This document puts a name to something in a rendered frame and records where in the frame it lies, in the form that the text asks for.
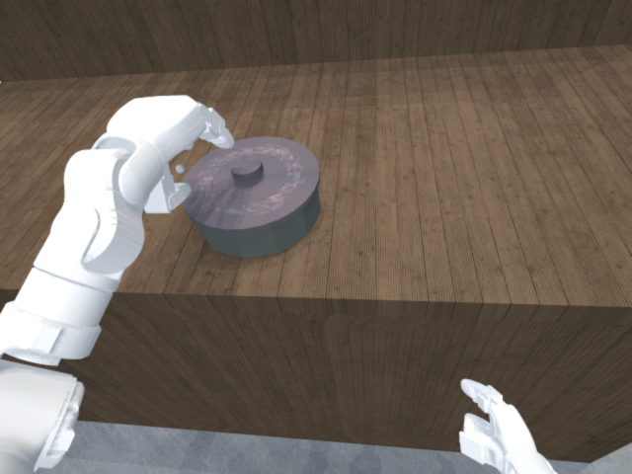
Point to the knob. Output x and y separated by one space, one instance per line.
246 168

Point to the table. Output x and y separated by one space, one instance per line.
476 214

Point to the left robot hand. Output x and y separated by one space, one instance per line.
170 124

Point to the robot left forearm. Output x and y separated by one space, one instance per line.
96 235

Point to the robot right forearm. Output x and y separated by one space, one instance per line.
526 461

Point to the right robot hand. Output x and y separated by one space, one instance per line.
489 442

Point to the robot left upper arm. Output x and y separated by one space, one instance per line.
38 412

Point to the pot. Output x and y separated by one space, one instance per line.
268 241

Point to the lid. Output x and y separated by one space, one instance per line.
219 203

